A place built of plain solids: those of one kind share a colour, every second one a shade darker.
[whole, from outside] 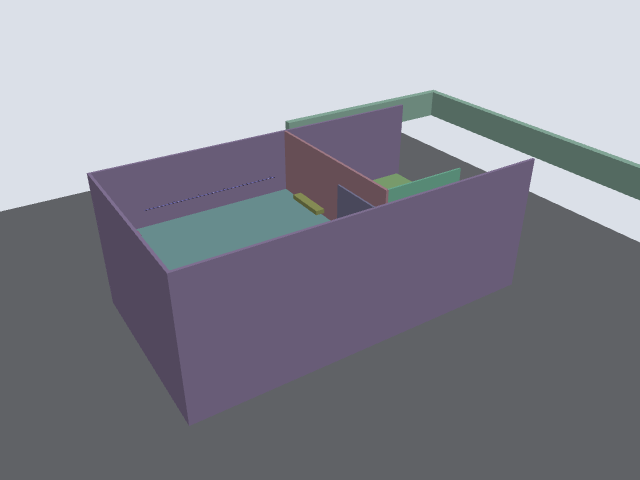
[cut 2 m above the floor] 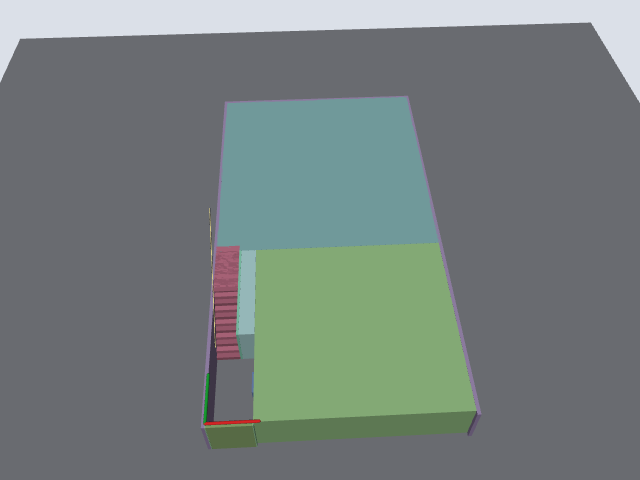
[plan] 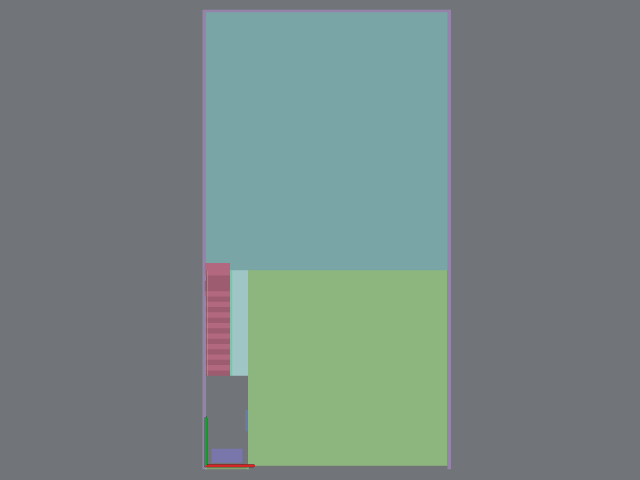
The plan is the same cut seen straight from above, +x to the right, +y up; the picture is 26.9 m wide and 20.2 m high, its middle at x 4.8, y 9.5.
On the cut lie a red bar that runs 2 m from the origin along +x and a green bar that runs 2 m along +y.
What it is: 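A dance studio over shops in an old town building, fitted out in the 1980s to 2010s; the building 10.2 x 19.0 m inside; of the ground floor only the lobby is a room, 1.77 m broad and 3.79 m long under a ceiling 2.79 m high, its street end glazed from wall to wall; the rest is shops, unseen; over the flight a stairwell up to the studio's ceiling, 7.57 m over the ground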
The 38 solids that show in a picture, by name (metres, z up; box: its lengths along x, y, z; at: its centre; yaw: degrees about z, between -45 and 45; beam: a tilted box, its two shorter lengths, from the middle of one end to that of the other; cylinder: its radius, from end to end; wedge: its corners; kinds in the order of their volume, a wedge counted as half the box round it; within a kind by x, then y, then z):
{
 "upper_1": {"box": [10.26, 10.86, 4.07], "at": [5.08, 13.66, 1.99]},
 "shops_1": {"box": [8.39, 8.23, 3.04], "at": [5.96, 4.12, 1.47]},
 "street_hedge_1": {"box": [39.8, 0.6, 2.25], "at": [5.08, -16.3, 1.07]},
 "street_hedge_2": {"box": [0.6, 15.85, 2.25], "at": [24.68, -8.07, 1.07]},
 "wall_1": {"box": [0.15, 19.34, 7.62], "at": [-0.07, 9.52, 3.76]},
 "wall_2": {"box": [10.46, 0.15, 7.62], "at": [5.08, 19.11, 3.76]},
 "wall_3": {"box": [0.15, 19.34, 7.62], "at": [10.23, 9.52, 3.76]},
 "stair_step_1": {"box": [1.07, 0.44, 0.24], "at": [0.48, 4.01, 0.07]},
 "stair_step_2": {"box": [1.07, 0.44, 0.43], "at": [0.48, 4.23, 0.17]},
 "stair_step_3": {"box": [1.07, 0.44, 0.62], "at": [0.48, 4.46, 0.26]},
 "stair_step_4": {"box": [1.07, 0.44, 0.82], "at": [0.48, 4.68, 0.36]},
 "stair_step_5": {"box": [1.07, 0.44, 1.01], "at": [0.48, 4.9, 0.45]},
 "stair_step_6": {"box": [1.07, 0.44, 1.2], "at": [0.48, 5.12, 0.55]},
 "stair_step_7": {"box": [1.07, 0.44, 1.39], "at": [0.48, 5.34, 0.64]},
 "stair_step_8": {"box": [1.07, 0.44, 1.58], "at": [0.48, 5.57, 0.74]},
 "stair_step_9": {"box": [1.07, 0.44, 1.77], "at": [0.48, 5.79, 0.84]},
 "stair_step_10": {"box": [1.07, 0.44, 1.96], "at": [0.48, 6.01, 0.93]},
 "stair_step_11": {"box": [1.07, 0.44, 2.16], "at": [0.48, 6.23, 1.03]},
 "stair_step_12": {"box": [1.07, 0.44, 2.35], "at": [0.48, 6.45, 1.12]},
 "stair_step_13": {"box": [1.07, 0.44, 2.54], "at": [0.48, 6.68, 1.22]},
 "stair_step_14": {"box": [1.07, 0.44, 2.73], "at": [0.48, 6.9, 1.31]},
 "stair_step_15": {"box": [1.07, 0.44, 2.92], "at": [0.48, 7.12, 1.41]},
 "stair_step_16": {"box": [1.07, 0.44, 3.11], "at": [0.48, 7.34, 1.51]},
 "stair_step_17": {"box": [1.07, 0.44, 3.3], "at": [0.48, 7.56, 1.6]},
 "stair_step_18": {"box": [1.07, 0.44, 3.5], "at": [0.48, 7.79, 1.7]},
 "stair_step_19": {"box": [1.07, 0.44, 3.69], "at": [0.48, 8.01, 1.79]},
 "stair_step_20": {"box": [1.07, 0.52, 3.88], "at": [0.48, 8.27, 1.89]},
 "shops_return_1": {"box": [0.66, 4.44, 3.04], "at": [1.44, 6.01, 1.47]},
 "entrance_wall_1": {"box": [9.15, 0.15, 3.6], "at": [5.58, 8.3, 5.77]},
 "stair_partition_1": {"box": [0.1, 4.45, 7.62], "at": [1.06, 6.01, 3.76]},
 "head_screen_1": {"box": [2.76, 0.1, 3.6], "at": [1.33, 9.83, 5.77]},
 "window_wall_1": {"box": [1.77, 0.15, 2.84], "at": [0.89, -0.07, 1.37]},
 "bench_upholstered_1": {"box": [2.4, 0.5, 0.25], "at": [7.26, 8.65, 4.34]},
 "door_mat_1": {"box": [1.3, 0.6, 0.07], "at": [0.89, 0.42, -0.02]},
 "letter_boxes_1": {"box": [0.12, 0.9, 0.42], "at": [1.71, 1.9, 1.26]},
 "front_corner_1": {"box": [0.04, 0.17, 2.69], "at": [1.77, -0.07, 1.29]},
 "barre_far_1": {"cylinder": 0.02, "from": [9.94, 9.23, 5.07], "to": [9.94, 16.84, 5.07]},
 "stair_wall_rail_1": {"cylinder": 0.02, "from": [0.06, 3.79, 1.07], "to": [0.06, 8.23, 4.9]}
}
